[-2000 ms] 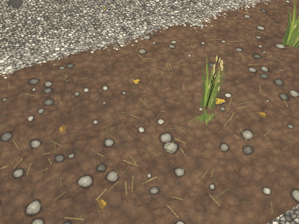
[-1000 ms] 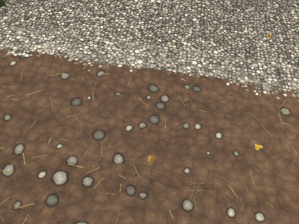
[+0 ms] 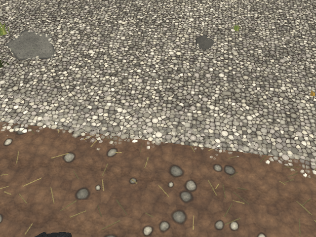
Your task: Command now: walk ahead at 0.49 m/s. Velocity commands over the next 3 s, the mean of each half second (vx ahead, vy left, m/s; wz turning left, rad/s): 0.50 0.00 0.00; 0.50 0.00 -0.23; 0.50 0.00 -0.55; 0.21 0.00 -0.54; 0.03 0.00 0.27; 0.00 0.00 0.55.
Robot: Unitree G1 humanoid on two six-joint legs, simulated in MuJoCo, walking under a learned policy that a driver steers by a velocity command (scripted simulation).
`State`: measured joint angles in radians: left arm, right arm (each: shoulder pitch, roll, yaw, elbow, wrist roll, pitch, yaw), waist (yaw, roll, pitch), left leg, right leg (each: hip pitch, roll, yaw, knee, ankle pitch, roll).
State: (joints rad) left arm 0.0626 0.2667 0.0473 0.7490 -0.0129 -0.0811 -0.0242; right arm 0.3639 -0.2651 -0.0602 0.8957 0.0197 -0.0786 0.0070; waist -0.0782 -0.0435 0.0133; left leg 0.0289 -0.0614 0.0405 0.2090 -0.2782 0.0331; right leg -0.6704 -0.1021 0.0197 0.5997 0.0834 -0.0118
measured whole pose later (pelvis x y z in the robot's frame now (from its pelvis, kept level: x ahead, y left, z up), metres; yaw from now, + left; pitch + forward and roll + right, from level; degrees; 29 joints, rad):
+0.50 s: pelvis +0.29 -0.04 +0.01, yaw +0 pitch +2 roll -2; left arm 0.35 0.27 0.05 0.88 -0.01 -0.08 -0.01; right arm 0.07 -0.27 -0.05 0.81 0.01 -0.07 0.01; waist 0.07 0.04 0.01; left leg -0.66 0.12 -0.04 0.63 0.08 -0.01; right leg -0.02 0.06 -0.05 0.21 -0.22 -0.06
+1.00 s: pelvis +0.57 +0.02 +0.00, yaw -9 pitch +1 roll +2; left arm 0.17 0.28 0.07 0.82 -0.02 -0.04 -0.01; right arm 0.30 -0.25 -0.06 0.93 -0.02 -0.10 0.00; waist -0.05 -0.04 0.02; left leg 0.00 -0.05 0.20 0.22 -0.23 0.05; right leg -0.70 -0.12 0.07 0.82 0.01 -0.01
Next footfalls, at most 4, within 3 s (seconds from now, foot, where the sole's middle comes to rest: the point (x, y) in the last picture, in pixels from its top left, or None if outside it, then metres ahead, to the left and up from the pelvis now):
0.10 right None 0.26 -0.13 -0.78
0.64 left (129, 220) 0.55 0.11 -0.78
1.20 right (183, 160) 0.82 -0.16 -0.78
1.66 left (164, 108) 1.17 -0.10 -0.78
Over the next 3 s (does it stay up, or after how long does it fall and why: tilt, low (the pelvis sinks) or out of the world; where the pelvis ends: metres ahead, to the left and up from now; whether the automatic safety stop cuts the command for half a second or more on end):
stays up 1.03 -0.17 0.00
